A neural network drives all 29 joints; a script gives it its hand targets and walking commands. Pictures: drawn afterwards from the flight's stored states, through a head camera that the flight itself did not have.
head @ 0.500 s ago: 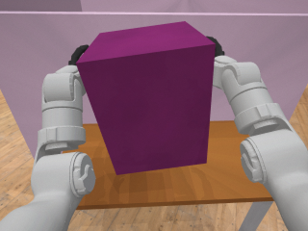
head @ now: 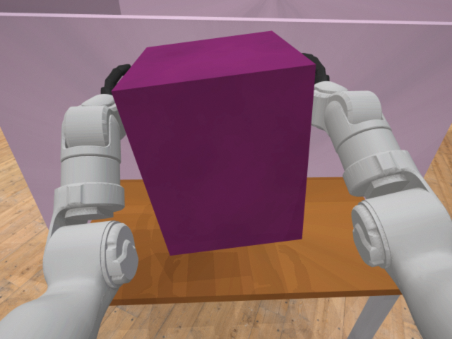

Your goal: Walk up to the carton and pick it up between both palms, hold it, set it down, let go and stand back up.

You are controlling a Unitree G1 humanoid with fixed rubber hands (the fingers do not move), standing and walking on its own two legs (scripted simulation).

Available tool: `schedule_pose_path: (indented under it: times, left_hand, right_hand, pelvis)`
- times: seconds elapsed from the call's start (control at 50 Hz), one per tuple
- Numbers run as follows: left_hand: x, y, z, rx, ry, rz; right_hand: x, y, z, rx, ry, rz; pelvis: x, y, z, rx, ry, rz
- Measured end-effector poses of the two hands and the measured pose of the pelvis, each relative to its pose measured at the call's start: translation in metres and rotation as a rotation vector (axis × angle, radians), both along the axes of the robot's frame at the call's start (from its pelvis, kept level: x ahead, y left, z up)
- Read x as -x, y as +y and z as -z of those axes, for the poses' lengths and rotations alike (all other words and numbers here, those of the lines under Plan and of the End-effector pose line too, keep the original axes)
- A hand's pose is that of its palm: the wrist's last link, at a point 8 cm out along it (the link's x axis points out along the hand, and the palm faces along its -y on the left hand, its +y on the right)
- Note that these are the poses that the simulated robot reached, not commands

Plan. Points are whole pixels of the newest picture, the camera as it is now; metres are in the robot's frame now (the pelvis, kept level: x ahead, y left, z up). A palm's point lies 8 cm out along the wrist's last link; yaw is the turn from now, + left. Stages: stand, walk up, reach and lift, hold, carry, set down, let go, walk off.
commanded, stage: hold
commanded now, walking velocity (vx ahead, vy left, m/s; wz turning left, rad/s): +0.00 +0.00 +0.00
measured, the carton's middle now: (222, 140) +0.38 +0.00 +0.26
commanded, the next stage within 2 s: none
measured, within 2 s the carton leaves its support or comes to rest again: neither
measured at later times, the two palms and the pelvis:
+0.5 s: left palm (115, 108) +0.38 +0.17 +0.32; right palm (316, 97) +0.38 -0.15 +0.33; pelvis +0.00 +0.00 +0.00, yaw +0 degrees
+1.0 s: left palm (114, 106) +0.38 +0.17 +0.32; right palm (316, 96) +0.37 -0.15 +0.34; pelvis +0.00 +0.00 +0.00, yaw +0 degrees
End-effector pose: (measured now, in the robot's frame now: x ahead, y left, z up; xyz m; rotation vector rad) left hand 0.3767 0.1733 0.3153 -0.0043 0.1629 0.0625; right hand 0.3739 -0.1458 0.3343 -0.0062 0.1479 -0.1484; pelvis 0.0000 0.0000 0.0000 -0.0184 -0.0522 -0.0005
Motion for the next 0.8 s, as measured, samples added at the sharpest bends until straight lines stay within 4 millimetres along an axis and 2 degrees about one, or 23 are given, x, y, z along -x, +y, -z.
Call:
schedule_pose_path:
  times: [0.8]
  left_hand:
    - [-0.0005, -0.0026, -0.0003, -0.002, -0.003, -0.003]
  right_hand:
    - [0.0, -0.0025, 0.0015, 0.003, 0.007, 0.0]
  pelvis:
    - [-0.0022, 0.0004, 0.0, 0.001, 0.001, 0.003]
